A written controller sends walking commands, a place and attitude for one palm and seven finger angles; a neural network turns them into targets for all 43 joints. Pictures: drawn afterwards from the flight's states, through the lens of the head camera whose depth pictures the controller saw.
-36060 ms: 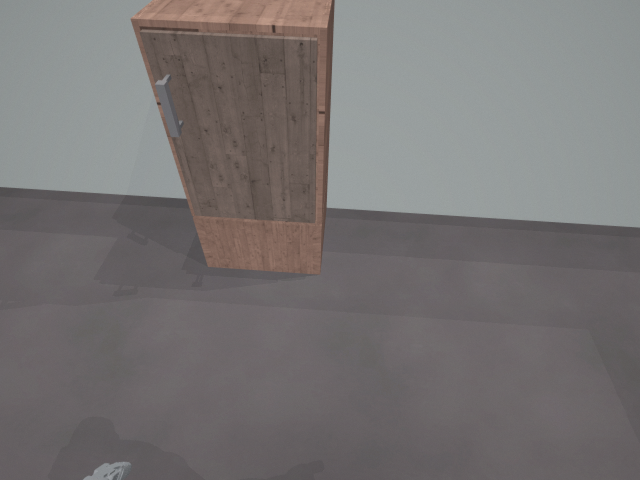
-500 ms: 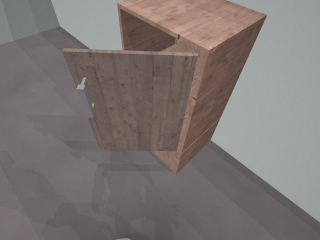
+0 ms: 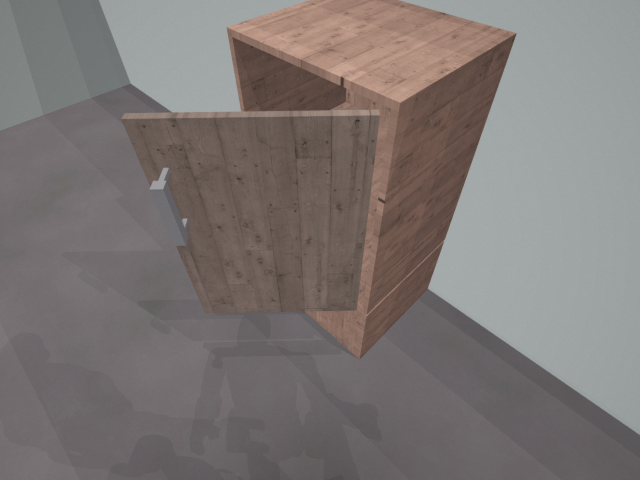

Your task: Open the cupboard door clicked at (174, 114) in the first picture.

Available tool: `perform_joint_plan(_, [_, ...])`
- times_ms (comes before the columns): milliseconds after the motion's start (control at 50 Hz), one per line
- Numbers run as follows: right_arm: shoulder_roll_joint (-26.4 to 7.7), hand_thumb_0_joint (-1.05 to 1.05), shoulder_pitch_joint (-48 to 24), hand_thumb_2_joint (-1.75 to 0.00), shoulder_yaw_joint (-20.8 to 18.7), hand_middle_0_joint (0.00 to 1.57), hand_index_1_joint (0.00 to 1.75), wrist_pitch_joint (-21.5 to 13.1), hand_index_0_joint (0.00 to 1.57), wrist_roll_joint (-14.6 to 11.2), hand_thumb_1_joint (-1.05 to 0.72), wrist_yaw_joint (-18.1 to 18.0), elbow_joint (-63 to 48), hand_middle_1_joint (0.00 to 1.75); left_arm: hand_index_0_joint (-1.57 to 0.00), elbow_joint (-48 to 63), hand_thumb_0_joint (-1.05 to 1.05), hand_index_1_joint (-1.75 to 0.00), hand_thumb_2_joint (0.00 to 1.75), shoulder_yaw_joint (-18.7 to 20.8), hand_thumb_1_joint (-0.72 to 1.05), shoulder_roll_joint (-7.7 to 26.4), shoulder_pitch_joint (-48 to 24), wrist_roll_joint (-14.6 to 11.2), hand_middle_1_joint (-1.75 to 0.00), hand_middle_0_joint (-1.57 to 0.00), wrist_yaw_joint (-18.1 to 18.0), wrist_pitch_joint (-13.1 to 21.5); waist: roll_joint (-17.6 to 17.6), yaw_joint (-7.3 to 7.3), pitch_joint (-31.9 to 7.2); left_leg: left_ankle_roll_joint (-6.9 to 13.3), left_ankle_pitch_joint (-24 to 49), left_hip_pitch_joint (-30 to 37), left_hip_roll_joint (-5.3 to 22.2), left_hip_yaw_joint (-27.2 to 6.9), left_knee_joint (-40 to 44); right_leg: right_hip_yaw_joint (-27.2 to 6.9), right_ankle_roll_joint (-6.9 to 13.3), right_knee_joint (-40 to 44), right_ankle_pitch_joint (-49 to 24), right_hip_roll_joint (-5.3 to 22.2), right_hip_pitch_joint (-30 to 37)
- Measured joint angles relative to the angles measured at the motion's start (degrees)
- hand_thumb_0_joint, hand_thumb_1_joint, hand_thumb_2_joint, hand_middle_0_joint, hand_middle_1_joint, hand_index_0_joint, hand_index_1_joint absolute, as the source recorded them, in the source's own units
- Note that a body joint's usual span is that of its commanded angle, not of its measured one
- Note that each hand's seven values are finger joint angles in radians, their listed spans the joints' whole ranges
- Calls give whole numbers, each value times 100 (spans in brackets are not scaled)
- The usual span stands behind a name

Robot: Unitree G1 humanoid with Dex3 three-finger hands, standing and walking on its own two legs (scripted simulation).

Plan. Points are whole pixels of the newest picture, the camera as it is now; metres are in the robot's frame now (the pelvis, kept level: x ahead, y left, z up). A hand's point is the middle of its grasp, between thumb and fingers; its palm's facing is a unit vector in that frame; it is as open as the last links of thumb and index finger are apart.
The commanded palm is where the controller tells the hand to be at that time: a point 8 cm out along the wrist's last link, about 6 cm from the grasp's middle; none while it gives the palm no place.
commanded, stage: come to a stop and stand still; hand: left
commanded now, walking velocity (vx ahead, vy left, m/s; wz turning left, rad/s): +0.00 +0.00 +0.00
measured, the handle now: (173, 207) +0.57 +0.31 -0.02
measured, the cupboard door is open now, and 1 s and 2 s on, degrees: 46 46 46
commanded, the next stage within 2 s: look again from close up in 0.32 s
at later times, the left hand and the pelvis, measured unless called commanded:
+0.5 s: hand out of the picture +0.01 +0.18 -0.17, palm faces -0.02 -0.98 -0.19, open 7.3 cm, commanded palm none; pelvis +0.00 +0.00 +0.01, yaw +0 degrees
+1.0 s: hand out of the picture +0.06 +0.20 -0.17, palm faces -0.01 -0.98 -0.19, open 7.3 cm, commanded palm none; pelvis +0.04 +0.03 +0.01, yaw -1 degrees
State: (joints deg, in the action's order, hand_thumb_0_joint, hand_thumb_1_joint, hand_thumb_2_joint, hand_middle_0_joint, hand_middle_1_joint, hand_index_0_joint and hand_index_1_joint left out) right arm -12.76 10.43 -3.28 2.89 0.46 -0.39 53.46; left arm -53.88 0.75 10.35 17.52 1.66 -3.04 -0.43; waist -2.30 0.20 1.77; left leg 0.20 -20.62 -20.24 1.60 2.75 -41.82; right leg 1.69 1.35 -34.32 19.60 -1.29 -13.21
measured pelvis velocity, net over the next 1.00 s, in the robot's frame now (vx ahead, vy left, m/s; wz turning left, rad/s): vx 0.04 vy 0.03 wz -0.02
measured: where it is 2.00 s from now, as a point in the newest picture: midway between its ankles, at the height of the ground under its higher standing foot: outside the picture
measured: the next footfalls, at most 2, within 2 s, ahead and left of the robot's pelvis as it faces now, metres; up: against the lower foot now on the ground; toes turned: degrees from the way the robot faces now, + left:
none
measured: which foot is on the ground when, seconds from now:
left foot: down 0.00-1.00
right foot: down 0.00-1.00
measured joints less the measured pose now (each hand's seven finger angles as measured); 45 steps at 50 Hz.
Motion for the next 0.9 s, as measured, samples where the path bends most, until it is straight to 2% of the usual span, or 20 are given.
perform_joint_plan(60, [95,1,185,-90,68,20,30,-83,20,4,-91,0,31,30,-20,24,0,-30,90,-50,91,17,-11,-33,-30,-20,9,-15,138,73,-94,111,325,310,-103,38,547,48,-18,-157,76,29,-31])
perform_joint_plan(120, [215,1,353,-90,207,20,30,-128,20,50,-91,7,117,30,-20,27,0,-30,90,-73,91,9,-106,-66,-30,-20,31,-60,259,34,-143,180,451,357,-109,66,692,21,-40,35,-71,31,29])
perform_joint_plan(260, [303,1,531,-90,317,20,30,-103,20,86,-92,4,318,30,-20,9,0,-30,90,-136,92,16,-99,-73,-30,-20,113,16,275,39,-134,156,777,317,-96,74,1130,10,7,474,-404,1,-20])
perform_joint_plan(360, [309,1,688,-90,341,20,30,-139,20,89,-92,7,481,30,-20,-183,0,-30,90,-126,91,78,31,-81,-30,-20,129,-12,320,87,-139,156,800,298,-93,100,1212,-19,-3,574,-442,-5,-41])
perform_joint_plan(460, [349,1,803,-90,383,20,30,-200,20,63,-91,-15,690,30,-20,-386,0,-30,90,-131,91,109,90,-94,-30,-20,129,16,392,76,-121,181,763,365,-117,128,1295,-51,-40,686,-437,16,33])
perform_joint_plan(680, [456,1,566,-90,446,20,30,-367,20,6,-91,-90,954,30,-20,-719,0,-30,90,-181,91,7,-34,-99,-30,-20,103,84,457,8,-102,277,595,647,-225,213,1399,-141,-153,792,-298,120,299])
perform_joint_plan(900, [371,1,254,-90,412,20,30,-425,20,9,-92,-140,983,30,-20,-814,0,-30,90,-161,91,2,-208,-77,-30,-20,73,90,463,-25,-123,358,475,864,-337,272,1483,-201,-246,821,-165,231,483])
